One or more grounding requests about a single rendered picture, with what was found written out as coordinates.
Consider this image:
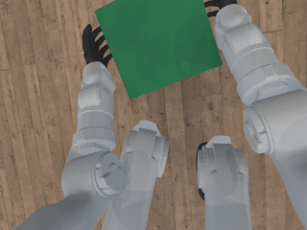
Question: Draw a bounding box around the carton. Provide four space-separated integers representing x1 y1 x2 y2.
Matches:
94 0 223 100

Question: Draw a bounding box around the robot right hand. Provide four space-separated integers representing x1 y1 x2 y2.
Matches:
203 0 238 18

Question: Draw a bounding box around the robot left thigh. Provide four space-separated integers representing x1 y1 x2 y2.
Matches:
101 127 169 230

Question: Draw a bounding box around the right robot forearm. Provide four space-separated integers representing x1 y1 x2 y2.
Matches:
214 4 307 105

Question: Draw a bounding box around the left robot forearm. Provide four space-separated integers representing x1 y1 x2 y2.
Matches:
65 61 116 166

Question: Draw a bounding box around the right robot upper arm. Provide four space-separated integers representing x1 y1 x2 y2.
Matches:
243 89 307 230

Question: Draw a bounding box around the robot left hand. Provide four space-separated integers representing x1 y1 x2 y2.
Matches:
82 24 112 68

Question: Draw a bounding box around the right robot shin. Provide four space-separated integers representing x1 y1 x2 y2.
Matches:
201 135 248 192

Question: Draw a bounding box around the left robot upper arm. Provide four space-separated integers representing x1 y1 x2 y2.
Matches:
13 150 126 230

